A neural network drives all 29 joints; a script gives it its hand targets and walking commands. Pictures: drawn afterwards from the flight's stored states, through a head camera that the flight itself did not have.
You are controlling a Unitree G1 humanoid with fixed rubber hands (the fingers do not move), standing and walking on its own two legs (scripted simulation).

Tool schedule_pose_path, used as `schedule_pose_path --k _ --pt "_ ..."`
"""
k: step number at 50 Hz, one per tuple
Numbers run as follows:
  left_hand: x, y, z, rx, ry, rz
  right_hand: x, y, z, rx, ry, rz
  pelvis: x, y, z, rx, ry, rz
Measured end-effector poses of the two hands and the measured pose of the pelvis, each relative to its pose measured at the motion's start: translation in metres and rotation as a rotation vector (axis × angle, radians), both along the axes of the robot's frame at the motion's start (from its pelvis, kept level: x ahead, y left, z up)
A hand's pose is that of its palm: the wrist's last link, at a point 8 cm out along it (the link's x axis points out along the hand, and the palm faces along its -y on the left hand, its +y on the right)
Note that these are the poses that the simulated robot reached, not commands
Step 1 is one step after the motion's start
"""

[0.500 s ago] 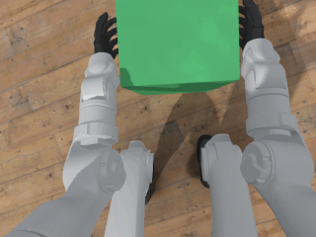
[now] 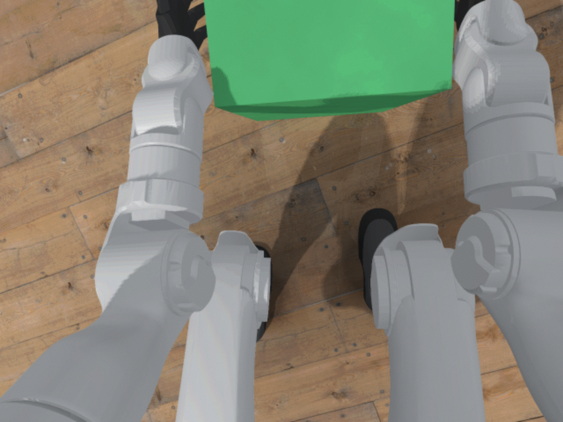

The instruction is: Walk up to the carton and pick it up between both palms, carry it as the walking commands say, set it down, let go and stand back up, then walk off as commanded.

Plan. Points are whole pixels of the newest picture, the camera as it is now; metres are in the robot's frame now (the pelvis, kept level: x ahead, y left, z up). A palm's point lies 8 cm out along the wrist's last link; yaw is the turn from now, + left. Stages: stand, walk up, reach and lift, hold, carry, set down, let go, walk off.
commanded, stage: set down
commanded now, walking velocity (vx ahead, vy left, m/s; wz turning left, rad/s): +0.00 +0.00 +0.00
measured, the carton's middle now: (319, 19) +0.56 -0.06 -0.23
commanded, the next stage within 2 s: none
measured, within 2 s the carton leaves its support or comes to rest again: rests again in 0.56 s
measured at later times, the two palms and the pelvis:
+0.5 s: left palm (191, 46) +0.54 +0.09 -0.16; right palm (473, 13) +0.52 -0.22 -0.17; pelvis +0.00 +0.00 -0.02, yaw +0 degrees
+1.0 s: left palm (189, 47) +0.54 +0.09 -0.18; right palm (466, 8) +0.53 -0.22 -0.18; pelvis +0.00 +0.00 -0.03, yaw +1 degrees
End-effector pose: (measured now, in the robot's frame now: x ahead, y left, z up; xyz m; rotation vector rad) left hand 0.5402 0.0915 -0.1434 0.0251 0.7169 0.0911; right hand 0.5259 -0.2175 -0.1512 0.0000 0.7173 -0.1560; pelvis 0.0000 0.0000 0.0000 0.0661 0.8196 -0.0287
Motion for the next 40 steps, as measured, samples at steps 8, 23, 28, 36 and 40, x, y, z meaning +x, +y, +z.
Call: schedule_pose_path --k 8,23,28,36,40 --pt "0.000 0.000 -0.012 -0.014 -0.003 0.005 0.004 0.000 -0.006 -0.006 -0.003 0.003 0.001 0.000 -0.010 -0.008 -0.031 0.008" --pt "-0.003 -0.002 -0.018 -0.010 0.019 -0.008 -0.004 -0.003 -0.014 -0.014 0.022 0.002 -0.002 0.004 -0.016 -0.011 -0.060 0.019" --pt "-0.003 -0.003 -0.024 -0.010 0.020 -0.008 -0.002 -0.003 -0.018 -0.018 0.026 0.009 -0.003 0.003 -0.018 -0.013 -0.073 0.021" --pt "0.000 0.001 -0.031 -0.015 0.017 -0.003 0.004 0.000 -0.024 -0.018 0.026 0.017 -0.002 0.001 -0.022 -0.015 -0.082 0.025" --pt "0.000 0.002 -0.033 -0.020 0.016 -0.002 0.005 0.001 -0.024 -0.016 0.026 0.019 -0.001 0.001 -0.023 -0.016 -0.081 0.028"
